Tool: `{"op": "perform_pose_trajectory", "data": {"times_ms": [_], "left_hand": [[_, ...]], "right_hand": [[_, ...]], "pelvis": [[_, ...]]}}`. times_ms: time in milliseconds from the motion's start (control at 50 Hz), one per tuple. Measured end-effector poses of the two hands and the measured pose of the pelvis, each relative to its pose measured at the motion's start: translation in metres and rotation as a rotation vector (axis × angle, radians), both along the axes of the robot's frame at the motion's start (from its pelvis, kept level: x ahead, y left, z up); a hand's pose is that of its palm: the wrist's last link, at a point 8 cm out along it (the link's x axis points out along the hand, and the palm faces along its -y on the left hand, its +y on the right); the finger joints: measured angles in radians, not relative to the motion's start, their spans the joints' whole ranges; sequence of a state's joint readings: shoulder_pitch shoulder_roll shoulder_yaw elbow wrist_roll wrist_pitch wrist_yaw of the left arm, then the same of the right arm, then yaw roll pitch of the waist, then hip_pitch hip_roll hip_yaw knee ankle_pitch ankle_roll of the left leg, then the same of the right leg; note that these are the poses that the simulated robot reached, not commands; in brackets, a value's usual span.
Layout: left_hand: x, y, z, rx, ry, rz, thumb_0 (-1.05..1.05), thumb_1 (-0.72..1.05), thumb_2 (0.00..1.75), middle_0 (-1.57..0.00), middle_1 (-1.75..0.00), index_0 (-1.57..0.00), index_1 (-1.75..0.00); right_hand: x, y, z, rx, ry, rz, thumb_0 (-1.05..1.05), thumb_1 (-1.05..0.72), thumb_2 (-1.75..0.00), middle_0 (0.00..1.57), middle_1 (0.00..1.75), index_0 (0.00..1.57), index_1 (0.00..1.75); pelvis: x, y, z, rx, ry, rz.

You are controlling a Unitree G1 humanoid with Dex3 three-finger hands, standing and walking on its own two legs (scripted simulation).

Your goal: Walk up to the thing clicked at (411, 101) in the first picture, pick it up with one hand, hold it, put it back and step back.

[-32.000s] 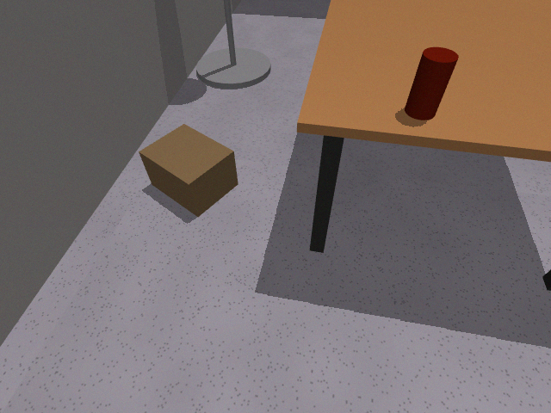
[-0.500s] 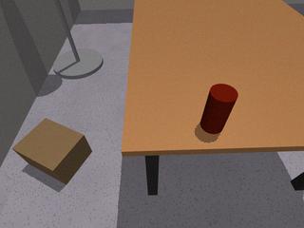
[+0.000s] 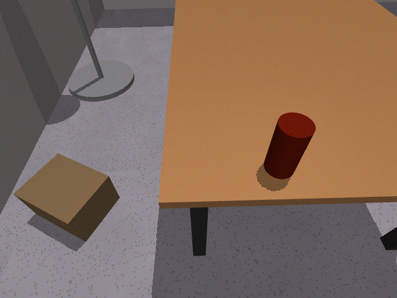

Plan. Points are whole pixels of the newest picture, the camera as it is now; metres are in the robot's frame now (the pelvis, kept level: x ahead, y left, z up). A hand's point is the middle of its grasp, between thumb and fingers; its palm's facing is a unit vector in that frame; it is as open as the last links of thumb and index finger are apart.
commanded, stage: stand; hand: right
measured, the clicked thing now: (286, 147) +0.45 -0.21 +0.02
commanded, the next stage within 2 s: none
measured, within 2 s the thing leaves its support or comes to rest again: neither
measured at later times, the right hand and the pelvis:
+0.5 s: hand out of the picture +0.08 -0.25 -0.16, palm faces -0.03 +0.94 -0.35, open 7.4 cm; pelvis +0.00 +0.00 +0.00, yaw +0 degrees
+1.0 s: hand out of the picture +0.06 -0.25 -0.16, palm faces -0.03 +0.94 -0.34, open 7.4 cm; pelvis -0.01 +0.00 +0.00, yaw +0 degrees
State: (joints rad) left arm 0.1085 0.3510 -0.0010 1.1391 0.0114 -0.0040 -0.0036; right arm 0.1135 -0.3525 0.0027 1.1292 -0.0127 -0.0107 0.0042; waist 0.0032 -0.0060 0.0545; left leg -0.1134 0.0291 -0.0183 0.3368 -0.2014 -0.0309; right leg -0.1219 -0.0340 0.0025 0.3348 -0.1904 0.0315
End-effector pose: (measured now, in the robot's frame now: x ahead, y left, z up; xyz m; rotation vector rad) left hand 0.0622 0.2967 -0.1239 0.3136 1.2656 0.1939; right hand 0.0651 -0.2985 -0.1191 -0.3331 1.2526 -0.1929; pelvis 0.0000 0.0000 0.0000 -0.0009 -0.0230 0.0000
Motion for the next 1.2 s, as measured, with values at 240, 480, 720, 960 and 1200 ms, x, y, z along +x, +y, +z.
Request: {"op": "perform_pose_trajectory", "data": {"times_ms": [240,480,720,960,1200], "left_hand": [[0.008,0.002,0.003,0.007,-0.018,0.002,0.01,0.91,0.90,-0.20,-0.30,-0.21,-0.30],[0.006,0.003,0.004,0.007,-0.029,0.002,0.01,0.91,0.90,-0.20,-0.30,-0.21,-0.30],[-0.007,0.003,0.002,0.006,-0.003,0.006,0.01,0.91,0.90,-0.20,-0.30,-0.21,-0.30],[-0.010,0.003,0.003,0.006,-0.017,0.008,0.01,0.91,0.90,-0.20,-0.30,-0.21,-0.30],[-0.016,0.004,0.003,0.007,-0.007,0.009,0.01,0.91,0.90,-0.20,-0.30,-0.21,-0.30]], "right_hand": [[0.011,0.003,0.000,0.002,-0.020,0.003,0.00,-0.81,-0.88,0.21,0.30,0.20,0.30],[0.007,0.003,0.001,0.004,-0.027,0.000,0.01,-0.90,-0.89,0.21,0.30,0.20,0.30],[-0.005,0.002,-0.001,0.007,-0.001,-0.008,0.01,-0.91,-0.90,0.21,0.30,0.20,0.30],[-0.006,0.002,0.000,0.009,-0.016,-0.004,0.01,-0.91,-0.90,0.21,0.30,0.20,0.30],[-0.011,0.002,-0.001,0.012,-0.004,-0.001,0.01,-0.91,-0.90,0.21,0.30,0.20,0.30]], "pelvis": [[0.004,0.002,0.000,0.001,-0.005,0.002],[0.001,0.002,0.000,0.001,-0.010,0.003],[-0.003,0.002,0.000,0.002,-0.011,0.004],[-0.006,0.001,0.000,0.002,-0.019,0.005],[-0.009,0.001,0.000,0.001,-0.015,0.008]]}}
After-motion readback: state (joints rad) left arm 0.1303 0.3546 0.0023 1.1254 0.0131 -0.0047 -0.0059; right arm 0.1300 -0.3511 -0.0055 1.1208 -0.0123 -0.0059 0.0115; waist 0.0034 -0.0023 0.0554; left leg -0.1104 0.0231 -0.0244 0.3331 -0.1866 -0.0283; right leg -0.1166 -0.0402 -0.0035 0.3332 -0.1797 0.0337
